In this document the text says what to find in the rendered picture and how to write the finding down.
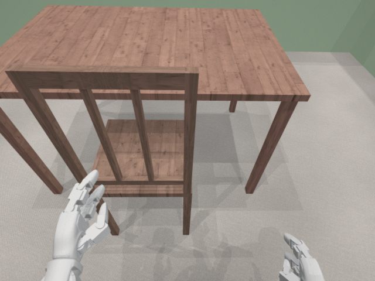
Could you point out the chair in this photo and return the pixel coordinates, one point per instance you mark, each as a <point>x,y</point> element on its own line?
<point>136,157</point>

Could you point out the table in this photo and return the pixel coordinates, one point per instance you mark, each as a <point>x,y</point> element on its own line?
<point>238,56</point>

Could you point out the right robot hand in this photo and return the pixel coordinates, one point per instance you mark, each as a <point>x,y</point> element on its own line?
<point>307,269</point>

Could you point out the left robot hand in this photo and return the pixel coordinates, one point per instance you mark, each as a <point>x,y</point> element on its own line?
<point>73,221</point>

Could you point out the left robot forearm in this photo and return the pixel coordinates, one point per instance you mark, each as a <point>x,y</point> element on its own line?
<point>63,269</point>

